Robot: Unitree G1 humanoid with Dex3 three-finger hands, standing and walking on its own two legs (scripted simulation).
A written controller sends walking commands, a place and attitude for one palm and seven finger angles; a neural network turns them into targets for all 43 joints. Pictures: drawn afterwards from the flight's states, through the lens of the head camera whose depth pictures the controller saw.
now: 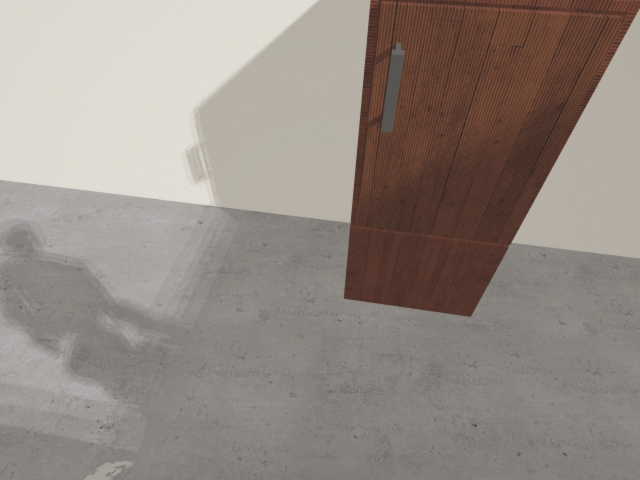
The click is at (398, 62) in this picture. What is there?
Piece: cupboard door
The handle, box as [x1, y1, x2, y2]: [381, 43, 403, 132]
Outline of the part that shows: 400,43 396,43 395,49 392,49 381,131 391,132 403,59 403,50 400,49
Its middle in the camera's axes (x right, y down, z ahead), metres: +0.15 -0.31 +0.81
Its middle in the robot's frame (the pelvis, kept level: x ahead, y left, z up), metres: +0.84 -0.10 +0.10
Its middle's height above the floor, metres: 0.87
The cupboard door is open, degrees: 0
